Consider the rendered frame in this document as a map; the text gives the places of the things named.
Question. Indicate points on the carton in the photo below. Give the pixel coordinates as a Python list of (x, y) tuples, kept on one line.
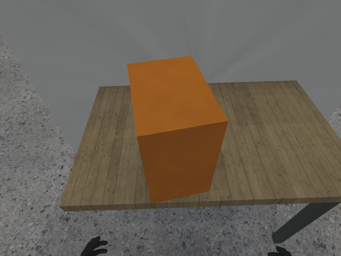
[(179, 125)]

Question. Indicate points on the table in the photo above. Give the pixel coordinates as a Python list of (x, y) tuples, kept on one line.
[(277, 149)]

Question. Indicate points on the robot left hand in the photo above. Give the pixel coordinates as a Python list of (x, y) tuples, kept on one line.
[(94, 243)]

